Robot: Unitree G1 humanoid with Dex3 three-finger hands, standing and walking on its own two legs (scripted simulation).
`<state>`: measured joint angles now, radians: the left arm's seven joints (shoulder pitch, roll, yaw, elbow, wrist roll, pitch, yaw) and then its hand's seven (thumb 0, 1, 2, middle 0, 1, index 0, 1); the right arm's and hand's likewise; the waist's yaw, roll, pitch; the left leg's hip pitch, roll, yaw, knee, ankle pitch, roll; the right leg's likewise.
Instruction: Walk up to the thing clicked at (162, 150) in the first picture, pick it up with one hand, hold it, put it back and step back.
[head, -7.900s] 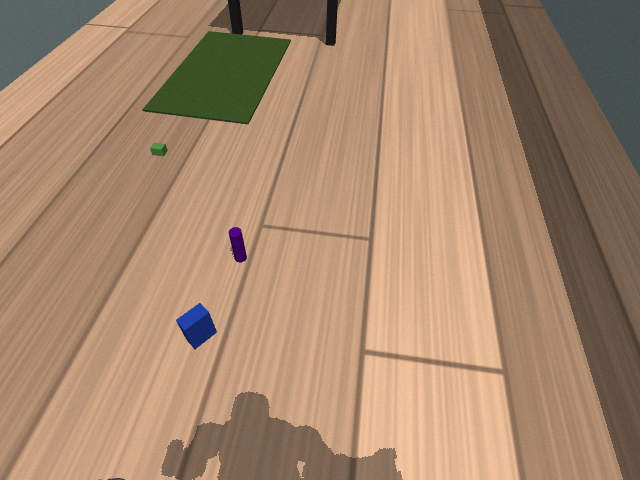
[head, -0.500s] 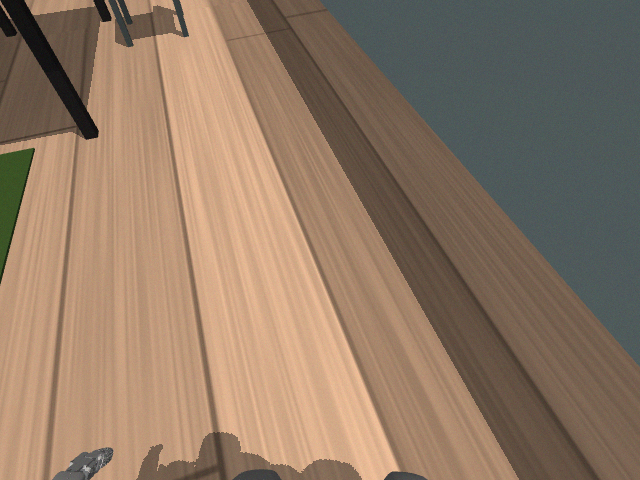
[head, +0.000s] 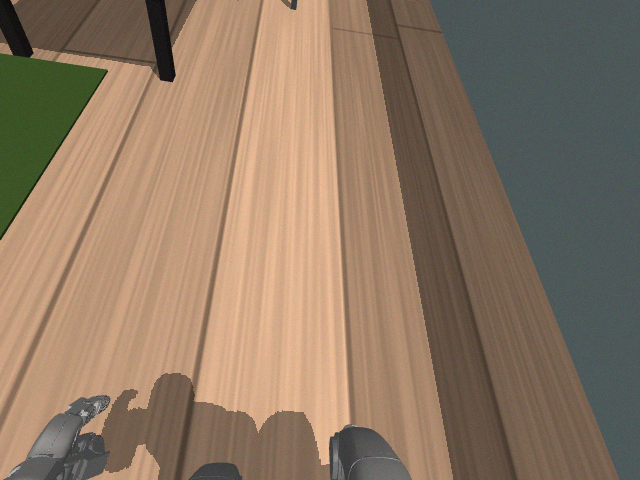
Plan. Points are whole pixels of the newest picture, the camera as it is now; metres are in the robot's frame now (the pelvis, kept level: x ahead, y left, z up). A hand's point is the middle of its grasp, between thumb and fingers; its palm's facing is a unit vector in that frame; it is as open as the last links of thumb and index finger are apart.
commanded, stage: walk up
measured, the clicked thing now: out of the picture +0.58 +1.32 -0.74
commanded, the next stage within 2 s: none
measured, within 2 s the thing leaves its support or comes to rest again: neither
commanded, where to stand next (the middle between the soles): +0.15 -0.07 m, yaw +64 degrees
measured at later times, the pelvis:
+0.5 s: pelvis +0.09 -0.14 -0.01, yaw +26 degrees
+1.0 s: pelvis +0.11 -0.15 -0.01, yaw +49 degrees
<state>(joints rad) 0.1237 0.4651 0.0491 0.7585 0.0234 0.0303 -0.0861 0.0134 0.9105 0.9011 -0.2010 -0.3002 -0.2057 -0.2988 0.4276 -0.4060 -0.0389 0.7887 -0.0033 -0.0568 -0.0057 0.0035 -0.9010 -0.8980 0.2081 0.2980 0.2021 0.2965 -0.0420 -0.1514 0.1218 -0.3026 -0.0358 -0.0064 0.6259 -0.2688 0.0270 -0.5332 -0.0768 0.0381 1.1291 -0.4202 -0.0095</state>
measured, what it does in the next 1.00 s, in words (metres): steps to the right, turning left: right foot, then left foot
